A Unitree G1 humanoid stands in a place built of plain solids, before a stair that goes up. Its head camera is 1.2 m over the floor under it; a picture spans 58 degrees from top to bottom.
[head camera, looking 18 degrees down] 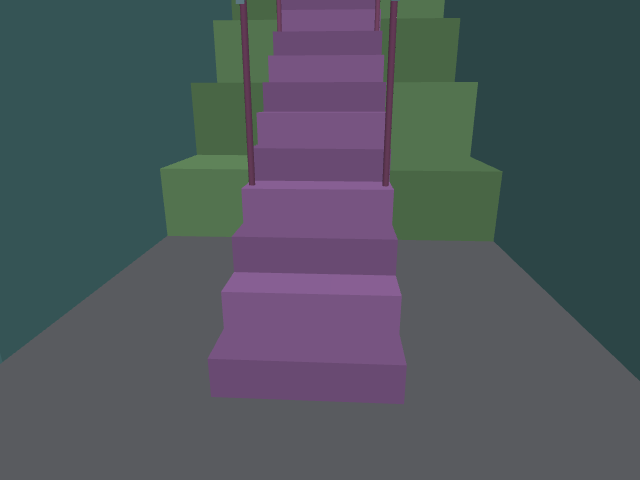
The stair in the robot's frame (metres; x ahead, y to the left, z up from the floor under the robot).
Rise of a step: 0.19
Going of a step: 0.25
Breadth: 0.81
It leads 3 degrees to the right of straight ahead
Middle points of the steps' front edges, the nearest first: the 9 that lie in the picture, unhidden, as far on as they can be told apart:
1.52 0.06 0.19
1.77 0.04 0.37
2.01 0.03 0.56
2.27 0.02 0.75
2.51 0.00 0.93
2.76 -0.01 1.12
3.01 -0.03 1.31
3.26 -0.04 1.49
3.52 -0.05 1.68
